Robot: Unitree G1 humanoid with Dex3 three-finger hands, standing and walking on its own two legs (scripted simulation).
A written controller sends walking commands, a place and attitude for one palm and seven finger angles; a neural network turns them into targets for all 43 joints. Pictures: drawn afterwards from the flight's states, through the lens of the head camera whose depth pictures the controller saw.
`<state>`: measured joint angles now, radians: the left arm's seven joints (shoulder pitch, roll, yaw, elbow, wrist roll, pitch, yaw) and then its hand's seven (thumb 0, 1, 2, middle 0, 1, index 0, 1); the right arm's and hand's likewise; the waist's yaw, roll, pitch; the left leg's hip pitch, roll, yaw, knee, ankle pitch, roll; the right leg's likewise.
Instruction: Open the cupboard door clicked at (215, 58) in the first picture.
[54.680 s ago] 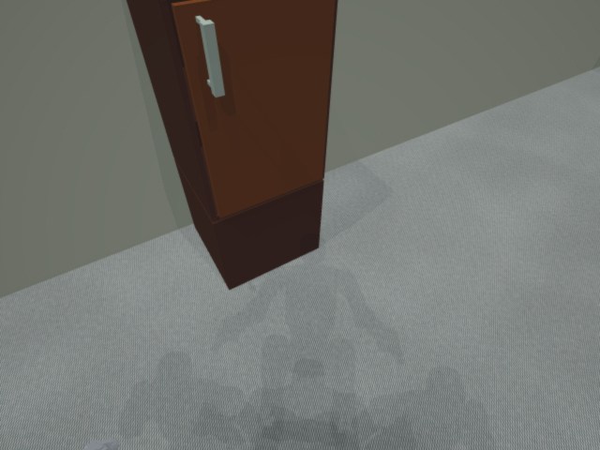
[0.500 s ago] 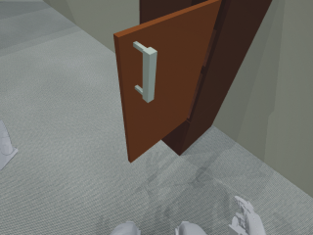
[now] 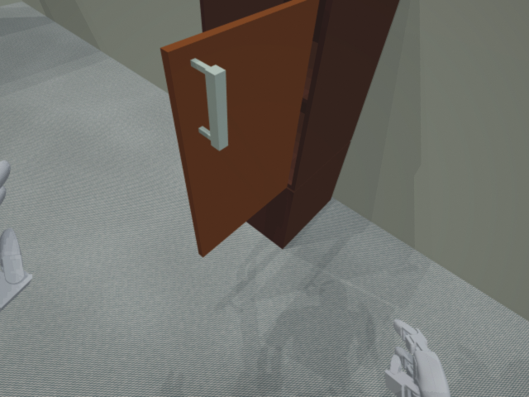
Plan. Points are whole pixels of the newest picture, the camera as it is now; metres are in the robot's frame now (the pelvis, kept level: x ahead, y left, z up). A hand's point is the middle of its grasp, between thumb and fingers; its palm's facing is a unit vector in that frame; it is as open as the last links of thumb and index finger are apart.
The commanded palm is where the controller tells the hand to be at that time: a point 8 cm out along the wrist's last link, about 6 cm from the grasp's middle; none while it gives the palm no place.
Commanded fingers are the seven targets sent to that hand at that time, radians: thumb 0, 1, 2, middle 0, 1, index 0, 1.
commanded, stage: stop stepping back and stand still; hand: left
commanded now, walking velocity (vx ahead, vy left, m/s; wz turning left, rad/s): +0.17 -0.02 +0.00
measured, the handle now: (209, 106) +0.53 +0.12 +0.15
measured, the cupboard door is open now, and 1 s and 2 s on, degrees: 89 89 89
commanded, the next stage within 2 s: let the arm hang, fingers relaxed in 0.54 s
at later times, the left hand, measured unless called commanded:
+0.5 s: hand out of the picture +0.15 +0.27 +0.17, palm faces +0.45 -0.77 -0.46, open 7.4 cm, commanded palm +0.09 +0.31 +0.18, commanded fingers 0.00 0.90 0.90 -0.20 -0.30 -0.20 -0.30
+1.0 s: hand out of the picture -0.05 +0.19 -0.18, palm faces +0.09 -0.98 -0.16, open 7.1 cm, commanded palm none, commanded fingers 0.00 0.90 0.90 -0.20 -0.30 -0.20 -0.30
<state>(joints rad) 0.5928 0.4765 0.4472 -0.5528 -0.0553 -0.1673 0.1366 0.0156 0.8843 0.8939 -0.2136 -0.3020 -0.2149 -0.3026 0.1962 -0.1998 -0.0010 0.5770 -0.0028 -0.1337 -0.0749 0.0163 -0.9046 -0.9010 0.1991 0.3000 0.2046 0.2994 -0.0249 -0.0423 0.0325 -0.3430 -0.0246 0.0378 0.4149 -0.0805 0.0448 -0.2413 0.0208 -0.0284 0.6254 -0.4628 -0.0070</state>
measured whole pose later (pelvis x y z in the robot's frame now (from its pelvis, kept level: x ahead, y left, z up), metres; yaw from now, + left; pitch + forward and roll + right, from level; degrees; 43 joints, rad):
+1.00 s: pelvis -0.05 +0.02 +0.00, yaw +5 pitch -1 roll -1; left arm 0.27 0.18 0.01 1.01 0.02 0.06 0.01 0.01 0.97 0.89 -0.21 -0.30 -0.21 -0.30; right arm 0.24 -0.22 0.00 1.01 -0.03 0.02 -0.01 0.01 -0.91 -0.90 0.20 0.30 0.20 0.30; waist 0.00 -0.02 0.07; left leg -0.30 0.01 0.00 0.54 -0.22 0.01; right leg -0.24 -0.03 -0.11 0.51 -0.25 -0.01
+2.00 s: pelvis -0.03 +0.00 +0.01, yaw +4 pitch -2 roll +0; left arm 0.10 0.30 0.03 1.14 0.01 -0.01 0.00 0.01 0.90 0.89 -0.20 -0.30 -0.20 -0.30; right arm 0.12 -0.31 -0.02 1.13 -0.02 0.00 -0.01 0.01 -0.91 -0.90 0.20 0.30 0.20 0.30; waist 0.00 0.03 0.07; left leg -0.15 0.02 0.01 0.33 -0.16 -0.02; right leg -0.11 -0.01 -0.10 0.34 -0.19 -0.03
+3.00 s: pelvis +0.00 +0.00 +0.01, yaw +3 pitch -2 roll +0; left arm 0.12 0.28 0.02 1.14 0.01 -0.01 0.01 0.01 0.90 0.89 -0.20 -0.30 -0.20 -0.30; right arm 0.14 -0.29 -0.01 1.14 -0.01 0.00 -0.02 0.01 -0.91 -0.90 0.20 0.30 0.20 0.30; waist 0.00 0.02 0.06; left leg -0.10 0.04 0.02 0.30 -0.18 -0.03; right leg -0.06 0.01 -0.09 0.30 -0.21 -0.03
